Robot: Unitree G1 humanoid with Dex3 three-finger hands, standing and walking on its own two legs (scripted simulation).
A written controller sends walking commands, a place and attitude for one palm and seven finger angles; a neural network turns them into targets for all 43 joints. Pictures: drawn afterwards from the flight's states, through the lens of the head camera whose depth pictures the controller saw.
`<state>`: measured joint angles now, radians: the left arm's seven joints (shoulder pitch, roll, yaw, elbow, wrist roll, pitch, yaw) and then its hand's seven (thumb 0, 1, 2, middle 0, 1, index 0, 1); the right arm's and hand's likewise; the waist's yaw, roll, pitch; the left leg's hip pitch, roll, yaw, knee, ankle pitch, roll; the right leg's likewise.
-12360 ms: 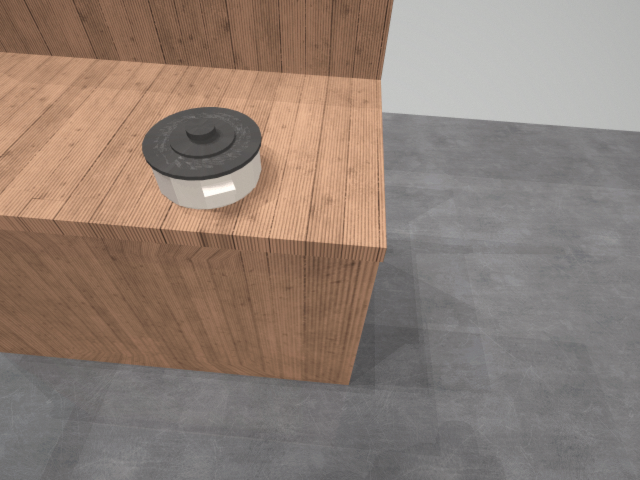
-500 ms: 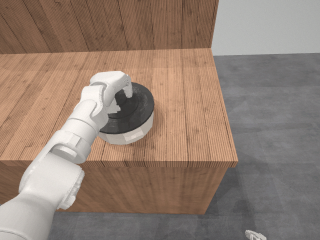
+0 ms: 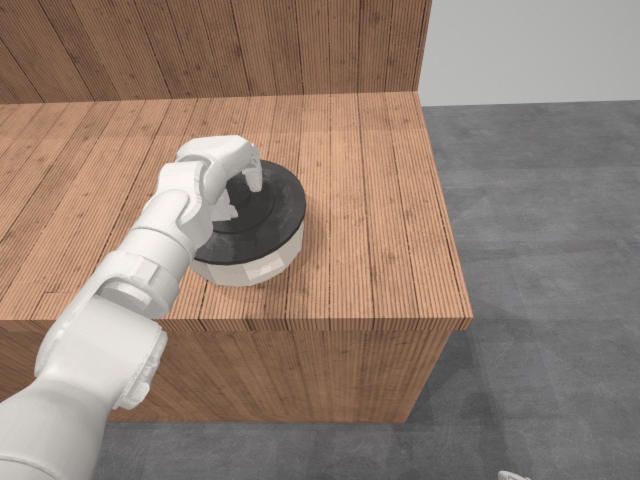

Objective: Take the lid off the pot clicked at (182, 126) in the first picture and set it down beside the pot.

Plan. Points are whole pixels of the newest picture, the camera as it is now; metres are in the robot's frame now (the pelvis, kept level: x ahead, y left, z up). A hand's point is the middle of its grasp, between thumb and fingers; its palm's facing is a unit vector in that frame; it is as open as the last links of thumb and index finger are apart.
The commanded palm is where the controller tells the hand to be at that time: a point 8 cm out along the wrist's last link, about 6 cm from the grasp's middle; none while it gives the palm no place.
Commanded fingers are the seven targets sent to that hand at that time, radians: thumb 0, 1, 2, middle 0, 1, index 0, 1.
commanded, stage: lift the lid straight up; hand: left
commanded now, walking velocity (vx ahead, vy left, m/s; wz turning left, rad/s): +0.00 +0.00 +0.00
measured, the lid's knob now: (233, 195) +0.49 +0.11 +0.08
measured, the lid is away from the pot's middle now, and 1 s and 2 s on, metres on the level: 0.00 0.02 0.01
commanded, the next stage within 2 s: move the lid sideways beside the pot in 1.80 s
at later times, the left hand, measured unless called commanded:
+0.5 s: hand (223, 169) +0.47 +0.11 +0.14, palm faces -0.32 -0.04 -0.95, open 7.9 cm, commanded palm +0.46 +0.12 +0.22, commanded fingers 0.00 0.62 1.01 -0.79 -1.04 -0.81 -1.05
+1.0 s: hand (217, 143) +0.47 +0.11 +0.18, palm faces -0.30 -0.04 -0.95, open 7.9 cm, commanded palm +0.46 +0.11 +0.26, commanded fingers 0.00 0.62 1.01 -0.79 -1.04 -0.81 -1.05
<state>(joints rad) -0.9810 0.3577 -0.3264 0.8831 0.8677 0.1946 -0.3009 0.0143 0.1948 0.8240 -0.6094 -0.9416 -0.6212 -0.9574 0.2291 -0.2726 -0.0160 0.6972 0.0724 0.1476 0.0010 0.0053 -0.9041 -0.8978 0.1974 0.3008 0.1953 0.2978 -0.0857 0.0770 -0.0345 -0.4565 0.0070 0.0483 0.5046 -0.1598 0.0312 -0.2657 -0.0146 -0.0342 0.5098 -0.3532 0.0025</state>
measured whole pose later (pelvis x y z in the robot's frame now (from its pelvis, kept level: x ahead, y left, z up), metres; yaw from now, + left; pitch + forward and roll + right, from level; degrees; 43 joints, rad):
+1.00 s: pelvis +0.00 +0.00 +0.00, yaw +1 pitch +5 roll +0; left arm -1.13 0.38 -0.31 0.85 0.87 0.27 -0.42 0.02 0.20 0.82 -0.62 -0.93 -0.63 -0.95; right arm 0.19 -0.28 0.00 0.69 0.07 0.10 0.01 0.01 -0.90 -0.90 0.20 0.30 0.20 0.30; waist -0.07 0.09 -0.03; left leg -0.41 0.00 0.04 0.46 -0.14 0.03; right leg -0.22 -0.02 -0.04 0.48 -0.35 0.00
